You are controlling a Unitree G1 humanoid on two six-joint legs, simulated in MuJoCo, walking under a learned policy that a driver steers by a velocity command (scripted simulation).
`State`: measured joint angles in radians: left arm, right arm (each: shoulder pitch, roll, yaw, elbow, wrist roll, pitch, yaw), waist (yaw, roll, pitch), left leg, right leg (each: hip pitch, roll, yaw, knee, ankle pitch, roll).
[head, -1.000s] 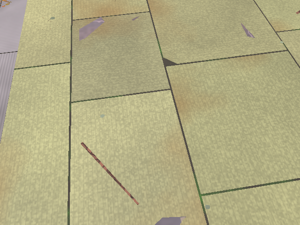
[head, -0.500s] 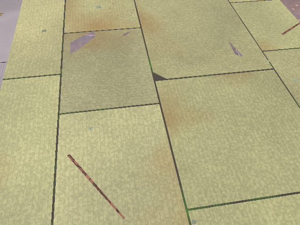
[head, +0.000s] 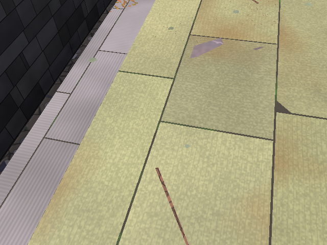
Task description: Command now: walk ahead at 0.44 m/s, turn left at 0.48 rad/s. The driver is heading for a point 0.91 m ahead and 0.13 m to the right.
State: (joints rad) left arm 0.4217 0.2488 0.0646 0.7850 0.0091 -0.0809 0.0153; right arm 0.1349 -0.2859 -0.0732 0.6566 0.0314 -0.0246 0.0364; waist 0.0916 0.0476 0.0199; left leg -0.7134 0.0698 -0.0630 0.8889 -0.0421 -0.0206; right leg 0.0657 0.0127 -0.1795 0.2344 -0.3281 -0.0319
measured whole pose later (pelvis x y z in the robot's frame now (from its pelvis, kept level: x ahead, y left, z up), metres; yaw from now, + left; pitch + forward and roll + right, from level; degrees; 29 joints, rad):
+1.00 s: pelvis +0.55 -0.02 +0.01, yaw -21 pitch +2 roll +1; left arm 0.28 0.29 0.06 0.68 -0.01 -0.03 0.01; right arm 0.06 -0.31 -0.04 0.68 -0.02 -0.08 -0.01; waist 0.05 0.03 0.07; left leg -0.67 0.07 -0.11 0.83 -0.15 -0.08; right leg -0.22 0.12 0.11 0.38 -0.18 -0.09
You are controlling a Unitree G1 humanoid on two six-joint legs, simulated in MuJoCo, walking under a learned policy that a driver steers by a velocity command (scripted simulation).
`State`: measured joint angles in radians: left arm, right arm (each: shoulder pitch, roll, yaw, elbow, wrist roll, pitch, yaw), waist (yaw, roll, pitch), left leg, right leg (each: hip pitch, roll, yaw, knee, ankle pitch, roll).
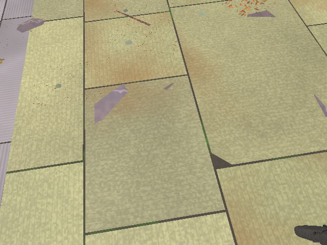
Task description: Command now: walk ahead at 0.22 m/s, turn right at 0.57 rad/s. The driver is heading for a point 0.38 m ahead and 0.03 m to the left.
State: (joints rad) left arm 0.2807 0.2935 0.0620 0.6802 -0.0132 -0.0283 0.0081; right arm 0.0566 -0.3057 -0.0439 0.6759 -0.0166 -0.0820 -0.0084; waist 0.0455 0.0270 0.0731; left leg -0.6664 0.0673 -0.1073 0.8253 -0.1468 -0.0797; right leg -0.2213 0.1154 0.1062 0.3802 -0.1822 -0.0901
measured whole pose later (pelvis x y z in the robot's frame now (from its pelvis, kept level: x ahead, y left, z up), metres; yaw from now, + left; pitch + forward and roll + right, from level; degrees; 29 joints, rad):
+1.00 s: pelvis +0.18 +0.03 -0.01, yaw -7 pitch -1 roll +0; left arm 0.26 0.23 0.02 0.82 0.01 0.01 0.04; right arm 0.10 -0.23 -0.02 0.89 0.00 0.00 0.00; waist 0.01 0.00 0.03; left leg -0.28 -0.02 -0.01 0.58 -0.28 0.02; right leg -0.11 0.00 0.05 0.53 -0.40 0.01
